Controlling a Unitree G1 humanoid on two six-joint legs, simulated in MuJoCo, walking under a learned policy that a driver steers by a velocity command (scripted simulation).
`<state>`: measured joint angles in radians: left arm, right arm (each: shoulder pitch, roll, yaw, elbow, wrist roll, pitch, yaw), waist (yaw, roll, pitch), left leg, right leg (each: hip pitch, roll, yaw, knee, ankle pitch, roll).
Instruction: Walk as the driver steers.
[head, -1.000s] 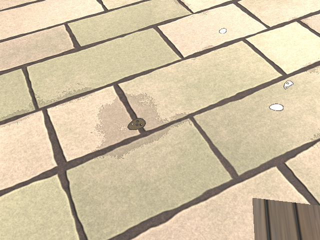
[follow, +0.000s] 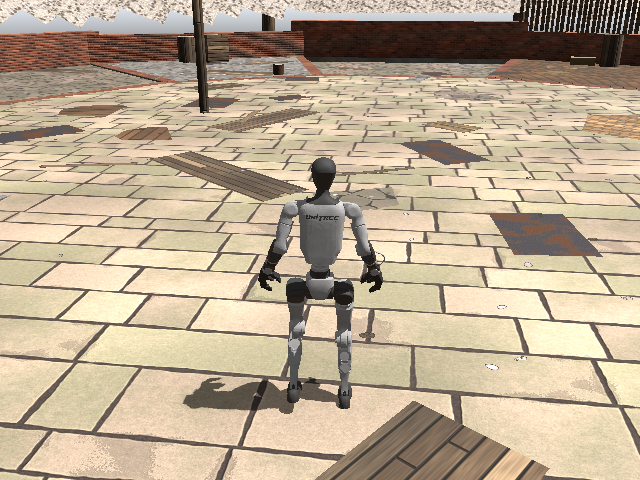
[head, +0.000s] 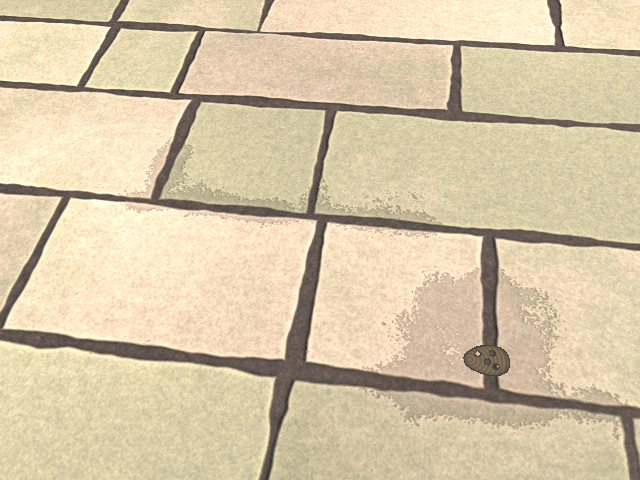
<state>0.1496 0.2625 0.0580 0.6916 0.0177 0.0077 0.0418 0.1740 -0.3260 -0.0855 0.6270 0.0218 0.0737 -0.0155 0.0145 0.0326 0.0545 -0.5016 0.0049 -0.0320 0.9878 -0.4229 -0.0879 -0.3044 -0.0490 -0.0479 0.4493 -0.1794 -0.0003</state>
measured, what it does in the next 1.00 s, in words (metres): steps on the spot: left foot, then right foot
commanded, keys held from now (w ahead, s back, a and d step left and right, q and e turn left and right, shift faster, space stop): q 0.24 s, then no key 0.76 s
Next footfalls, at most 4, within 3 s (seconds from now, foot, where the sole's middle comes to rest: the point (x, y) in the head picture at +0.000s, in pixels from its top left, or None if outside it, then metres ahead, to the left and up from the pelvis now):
0.14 left None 0.03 0.14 -0.78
0.56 right None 0.08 -0.09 -0.78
2.10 left None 0.10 0.17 -0.78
2.58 right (335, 444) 0.51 0.04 -0.78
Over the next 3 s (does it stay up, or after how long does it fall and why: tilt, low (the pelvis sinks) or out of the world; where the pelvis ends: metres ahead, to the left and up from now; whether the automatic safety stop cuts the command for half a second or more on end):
stays up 0.53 0.14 0.00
